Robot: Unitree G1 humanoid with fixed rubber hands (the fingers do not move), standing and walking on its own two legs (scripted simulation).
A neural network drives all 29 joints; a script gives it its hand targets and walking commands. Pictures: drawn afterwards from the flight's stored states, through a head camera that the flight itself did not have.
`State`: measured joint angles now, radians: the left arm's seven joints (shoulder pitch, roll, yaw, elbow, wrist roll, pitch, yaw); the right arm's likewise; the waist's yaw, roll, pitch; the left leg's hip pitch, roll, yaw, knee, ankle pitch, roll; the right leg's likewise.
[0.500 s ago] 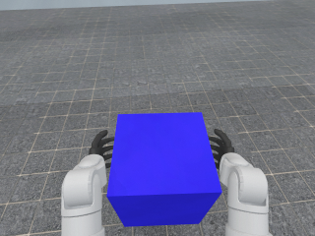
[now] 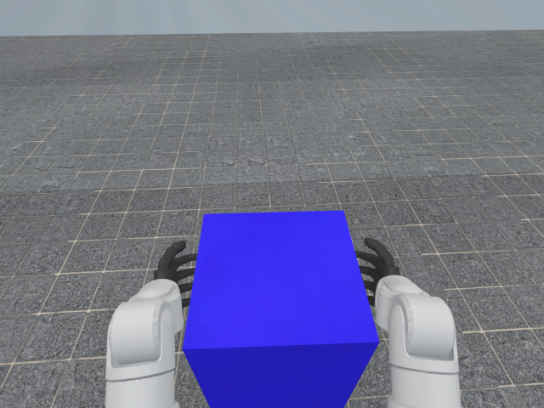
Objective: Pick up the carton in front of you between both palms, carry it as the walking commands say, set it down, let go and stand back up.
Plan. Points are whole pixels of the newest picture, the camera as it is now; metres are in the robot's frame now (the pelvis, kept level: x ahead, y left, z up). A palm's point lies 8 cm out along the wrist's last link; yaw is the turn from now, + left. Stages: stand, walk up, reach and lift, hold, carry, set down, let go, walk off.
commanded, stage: carry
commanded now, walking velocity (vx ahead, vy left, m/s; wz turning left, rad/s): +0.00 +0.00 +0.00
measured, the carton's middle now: (276, 314) +0.26 +0.00 +0.01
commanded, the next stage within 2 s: none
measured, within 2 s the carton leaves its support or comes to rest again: neither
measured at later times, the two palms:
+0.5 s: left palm (158, 323) +0.22 +0.16 +0.07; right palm (382, 320) +0.22 -0.14 +0.07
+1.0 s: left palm (166, 316) +0.25 +0.16 +0.04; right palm (369, 313) +0.25 -0.13 +0.04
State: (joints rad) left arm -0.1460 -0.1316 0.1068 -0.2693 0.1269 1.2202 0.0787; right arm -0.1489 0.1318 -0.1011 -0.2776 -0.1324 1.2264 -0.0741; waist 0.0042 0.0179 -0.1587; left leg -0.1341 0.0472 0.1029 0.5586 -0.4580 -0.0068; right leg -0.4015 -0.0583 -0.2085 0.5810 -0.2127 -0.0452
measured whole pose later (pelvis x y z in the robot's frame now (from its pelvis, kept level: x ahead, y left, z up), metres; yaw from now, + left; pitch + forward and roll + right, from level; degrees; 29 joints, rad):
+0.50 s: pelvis -0.04 +0.01 +0.00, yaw +0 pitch +1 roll +0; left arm -0.14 -0.13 0.11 -0.12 0.17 1.09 0.05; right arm -0.13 0.13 -0.10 -0.13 -0.17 1.09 -0.05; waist 0.00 0.00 -0.13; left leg -0.16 0.01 0.12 0.54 -0.40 0.02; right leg -0.40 -0.08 -0.19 0.51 -0.12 -0.03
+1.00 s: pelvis -0.04 +0.01 +0.00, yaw +0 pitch +1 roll +0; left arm -0.26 -0.15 0.21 0.25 0.26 0.68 0.01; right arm -0.25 0.15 -0.21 0.23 -0.27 0.68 -0.01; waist 0.00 0.01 -0.08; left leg -0.19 0.01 0.12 0.57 -0.40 0.03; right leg -0.42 -0.09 -0.18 0.51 -0.10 -0.03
